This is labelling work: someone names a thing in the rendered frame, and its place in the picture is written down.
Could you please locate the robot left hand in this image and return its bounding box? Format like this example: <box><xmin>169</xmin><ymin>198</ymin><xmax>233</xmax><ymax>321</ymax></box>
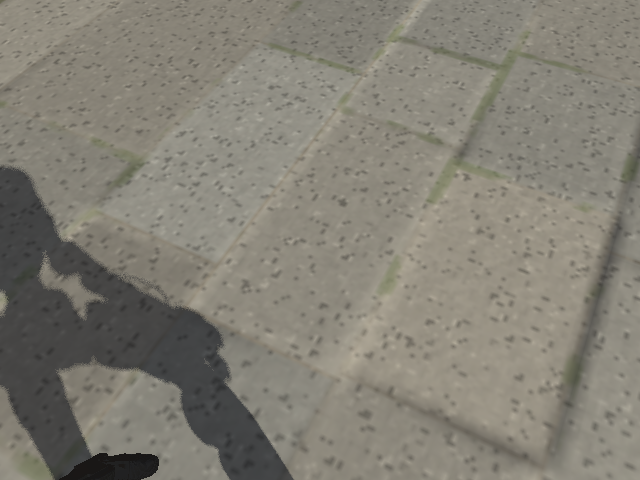
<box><xmin>59</xmin><ymin>453</ymin><xmax>159</xmax><ymax>480</ymax></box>

